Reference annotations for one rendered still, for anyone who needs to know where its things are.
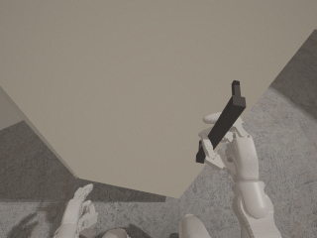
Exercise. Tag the left robot hand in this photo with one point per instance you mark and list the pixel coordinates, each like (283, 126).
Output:
(75, 209)

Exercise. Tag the robot right thigh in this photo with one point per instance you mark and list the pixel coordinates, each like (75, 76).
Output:
(192, 227)

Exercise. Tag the handle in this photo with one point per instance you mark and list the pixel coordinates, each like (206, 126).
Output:
(228, 117)

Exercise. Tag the fridge door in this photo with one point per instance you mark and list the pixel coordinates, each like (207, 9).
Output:
(120, 88)

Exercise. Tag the right robot forearm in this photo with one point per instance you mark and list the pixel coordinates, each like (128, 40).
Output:
(254, 209)

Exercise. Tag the left robot forearm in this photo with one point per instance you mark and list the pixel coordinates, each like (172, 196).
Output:
(67, 230)

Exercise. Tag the right robot hand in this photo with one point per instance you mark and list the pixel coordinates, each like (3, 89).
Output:
(240, 148)

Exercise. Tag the robot right shin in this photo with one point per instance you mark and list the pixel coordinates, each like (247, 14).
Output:
(189, 215)

